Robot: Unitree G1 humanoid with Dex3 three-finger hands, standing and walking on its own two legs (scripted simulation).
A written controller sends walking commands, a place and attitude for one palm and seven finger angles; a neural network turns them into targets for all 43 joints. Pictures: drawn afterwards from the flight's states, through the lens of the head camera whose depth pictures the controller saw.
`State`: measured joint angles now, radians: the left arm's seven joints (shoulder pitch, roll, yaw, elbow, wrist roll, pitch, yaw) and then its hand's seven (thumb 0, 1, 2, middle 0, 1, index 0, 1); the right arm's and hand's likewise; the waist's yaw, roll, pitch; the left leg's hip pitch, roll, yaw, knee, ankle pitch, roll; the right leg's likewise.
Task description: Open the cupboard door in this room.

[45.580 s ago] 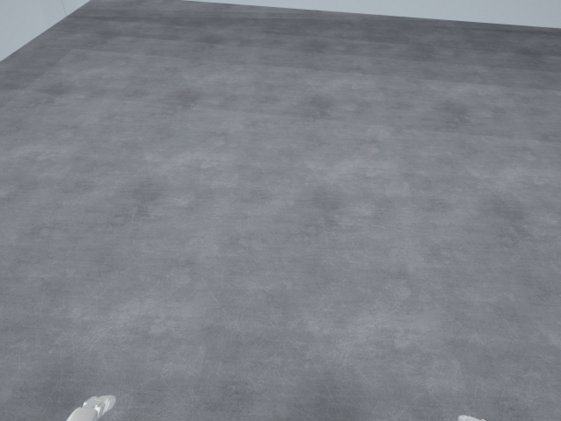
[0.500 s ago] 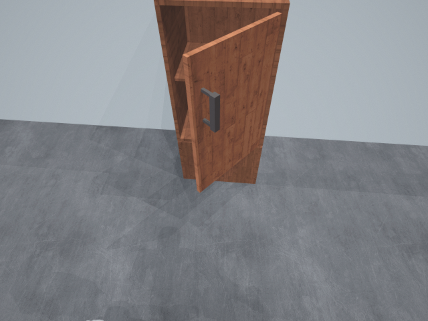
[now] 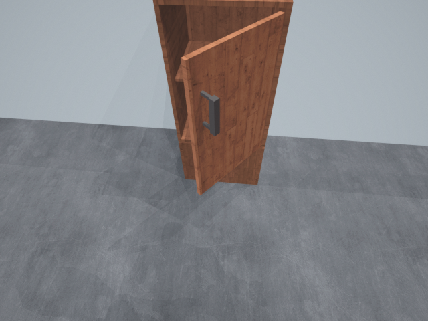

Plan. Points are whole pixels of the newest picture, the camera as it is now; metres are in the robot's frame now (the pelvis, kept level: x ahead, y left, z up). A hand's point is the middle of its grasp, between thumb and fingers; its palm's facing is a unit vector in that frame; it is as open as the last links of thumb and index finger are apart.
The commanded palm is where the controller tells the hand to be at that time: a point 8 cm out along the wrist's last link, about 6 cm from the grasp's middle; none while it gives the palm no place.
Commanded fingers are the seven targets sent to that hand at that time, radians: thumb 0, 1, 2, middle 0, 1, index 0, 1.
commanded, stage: look to check the result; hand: left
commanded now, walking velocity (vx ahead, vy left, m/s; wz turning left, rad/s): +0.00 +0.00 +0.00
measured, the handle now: (209, 113) +0.64 +0.06 -0.01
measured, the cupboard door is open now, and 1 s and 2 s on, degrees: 50 50 50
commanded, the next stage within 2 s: walk to a spot facing it in 0.14 s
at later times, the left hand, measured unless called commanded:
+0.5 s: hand out of the picture +0.07 +0.22 -0.17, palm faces -0.07 -0.95 -0.29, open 7.4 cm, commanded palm none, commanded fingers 0.00 0.90 0.90 -0.20 -0.30 -0.20 -0.30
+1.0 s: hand out of the picture +0.07 +0.15 -0.17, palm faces -0.28 -0.92 -0.28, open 7.4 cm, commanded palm none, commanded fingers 0.00 0.90 0.90 -0.20 -0.30 -0.20 -0.30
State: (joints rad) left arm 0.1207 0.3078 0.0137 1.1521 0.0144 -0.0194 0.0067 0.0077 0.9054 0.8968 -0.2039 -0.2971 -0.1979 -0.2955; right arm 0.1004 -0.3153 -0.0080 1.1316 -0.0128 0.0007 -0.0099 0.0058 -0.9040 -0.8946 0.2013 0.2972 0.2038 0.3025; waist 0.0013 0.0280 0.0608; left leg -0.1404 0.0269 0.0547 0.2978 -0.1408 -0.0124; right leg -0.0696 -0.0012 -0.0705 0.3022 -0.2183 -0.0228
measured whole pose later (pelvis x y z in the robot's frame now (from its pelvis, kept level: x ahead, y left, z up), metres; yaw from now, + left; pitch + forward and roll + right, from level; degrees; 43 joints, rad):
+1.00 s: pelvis -0.01 -0.03 +0.00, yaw -21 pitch +3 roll +3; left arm 0.25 0.19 0.07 0.98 0.02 0.03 0.01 0.01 0.90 0.90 -0.20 -0.30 -0.20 -0.30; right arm 0.07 -0.23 -0.07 0.94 0.00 0.05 -0.04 0.01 -0.91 -0.90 0.20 0.30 0.20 0.30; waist 0.04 -0.01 0.10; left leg -0.45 0.03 0.00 0.96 -0.42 -0.06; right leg -0.27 0.08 0.15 0.46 -0.23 -0.07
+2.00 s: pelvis +0.06 -0.09 -0.01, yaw -57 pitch +3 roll -1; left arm 0.07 0.25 0.07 0.89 0.03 0.04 -0.08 0.01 0.91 0.90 -0.20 -0.30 -0.19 -0.29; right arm 0.40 -0.21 -0.02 0.96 -0.04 -0.04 -0.02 0.01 -0.90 -0.89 0.20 0.30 0.21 0.30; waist -0.04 0.00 0.08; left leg -0.09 0.16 0.23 0.43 -0.36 -0.07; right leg -0.49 -0.04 -0.10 0.76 -0.34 0.00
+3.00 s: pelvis +0.16 -0.49 -0.02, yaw -79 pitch +1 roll +1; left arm 0.11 0.19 0.06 0.97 0.02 -0.05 -0.01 0.00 0.91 0.90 -0.20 -0.30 -0.19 -0.29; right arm 0.38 -0.19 -0.04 1.11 -0.02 0.00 0.00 0.01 -0.91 -0.89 0.20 0.30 0.20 0.30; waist -0.05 0.02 0.09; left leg -0.37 0.12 0.09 1.12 -0.44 -0.04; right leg -0.32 0.00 -0.11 0.56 -0.26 -0.07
